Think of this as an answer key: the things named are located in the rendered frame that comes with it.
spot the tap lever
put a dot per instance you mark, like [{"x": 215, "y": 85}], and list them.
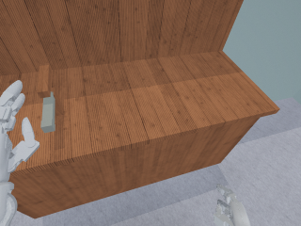
[{"x": 47, "y": 123}]

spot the counter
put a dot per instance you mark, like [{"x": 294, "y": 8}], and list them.
[{"x": 143, "y": 93}]

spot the left robot forearm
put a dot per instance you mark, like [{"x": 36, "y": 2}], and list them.
[{"x": 8, "y": 203}]

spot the left robot hand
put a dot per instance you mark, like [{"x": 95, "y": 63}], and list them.
[{"x": 11, "y": 102}]

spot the right robot hand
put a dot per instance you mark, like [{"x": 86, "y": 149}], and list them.
[{"x": 234, "y": 213}]

